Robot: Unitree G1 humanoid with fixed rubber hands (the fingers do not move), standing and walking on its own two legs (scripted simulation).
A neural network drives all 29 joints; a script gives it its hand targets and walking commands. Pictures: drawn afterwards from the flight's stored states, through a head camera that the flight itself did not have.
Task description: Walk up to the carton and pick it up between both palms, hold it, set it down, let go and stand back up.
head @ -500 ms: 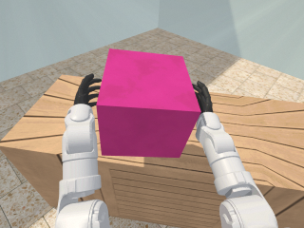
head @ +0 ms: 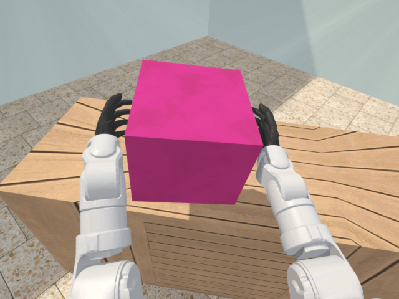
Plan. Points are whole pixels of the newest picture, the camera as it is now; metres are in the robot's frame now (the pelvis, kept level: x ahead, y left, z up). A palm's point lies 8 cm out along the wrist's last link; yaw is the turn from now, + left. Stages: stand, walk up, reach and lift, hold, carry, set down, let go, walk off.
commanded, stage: hold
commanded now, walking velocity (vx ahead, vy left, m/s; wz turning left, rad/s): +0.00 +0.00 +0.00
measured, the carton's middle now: (188, 132) +0.41 +0.00 +0.14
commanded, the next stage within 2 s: none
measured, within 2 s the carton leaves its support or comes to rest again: neither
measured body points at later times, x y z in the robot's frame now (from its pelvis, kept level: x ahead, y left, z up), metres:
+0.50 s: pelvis +0.00 +0.00 +0.00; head -0.03 +0.03 +0.45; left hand +0.37 +0.15 +0.18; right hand +0.36 -0.16 +0.15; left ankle +0.02 +0.13 -0.75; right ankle +0.01 -0.12 -0.75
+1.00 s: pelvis +0.00 +0.00 +0.00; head -0.04 +0.03 +0.45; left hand +0.37 +0.15 +0.18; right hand +0.36 -0.15 +0.16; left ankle +0.02 +0.13 -0.75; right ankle +0.01 -0.12 -0.75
